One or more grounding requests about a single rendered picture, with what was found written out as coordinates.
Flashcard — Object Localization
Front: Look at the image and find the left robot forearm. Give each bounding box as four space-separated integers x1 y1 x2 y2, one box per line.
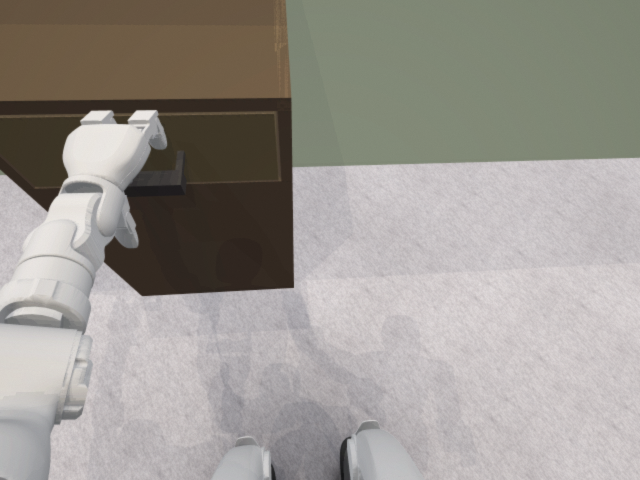
0 175 125 335

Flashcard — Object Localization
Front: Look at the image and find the right robot thigh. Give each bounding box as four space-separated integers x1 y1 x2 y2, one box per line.
347 429 425 480

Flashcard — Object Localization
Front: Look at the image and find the robot thigh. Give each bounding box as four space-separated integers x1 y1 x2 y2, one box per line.
347 429 425 480
211 445 271 480

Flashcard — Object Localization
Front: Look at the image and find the handle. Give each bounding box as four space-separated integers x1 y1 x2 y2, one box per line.
124 151 187 197

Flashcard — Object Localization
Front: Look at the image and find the robot left upper arm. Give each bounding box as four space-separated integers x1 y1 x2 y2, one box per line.
0 323 93 480

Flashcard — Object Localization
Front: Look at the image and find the drawer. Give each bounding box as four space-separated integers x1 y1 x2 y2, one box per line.
0 111 279 187

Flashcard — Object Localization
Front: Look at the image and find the cabinet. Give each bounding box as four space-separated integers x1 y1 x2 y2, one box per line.
0 0 294 296

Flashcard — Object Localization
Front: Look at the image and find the robot left hand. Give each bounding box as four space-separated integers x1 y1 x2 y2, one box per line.
63 110 167 248

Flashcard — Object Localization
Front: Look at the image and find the left robot thigh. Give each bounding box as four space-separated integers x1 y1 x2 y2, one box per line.
211 445 271 480

